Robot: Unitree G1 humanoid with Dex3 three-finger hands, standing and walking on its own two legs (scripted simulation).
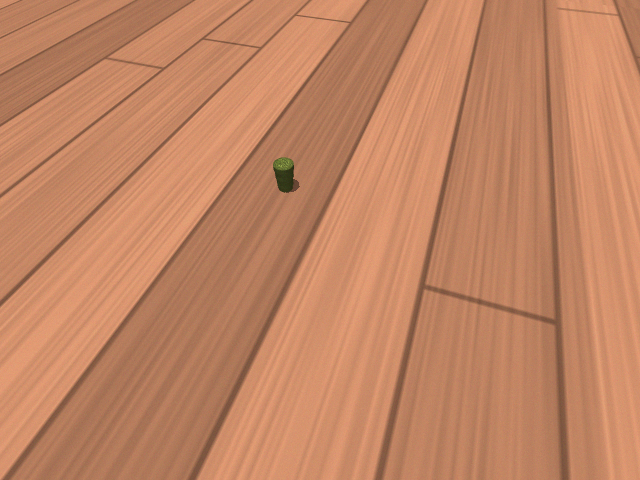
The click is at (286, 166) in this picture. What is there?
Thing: tapered cup
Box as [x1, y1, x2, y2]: [273, 157, 293, 191]
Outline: 278,158 273,162 273,168 275,171 277,184 281,191 288,191 292,188 293,162 289,158
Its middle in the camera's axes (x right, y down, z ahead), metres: -0.18 -0.31 +1.81
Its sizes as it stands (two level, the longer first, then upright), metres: 0.094 0.094 0.142
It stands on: the floor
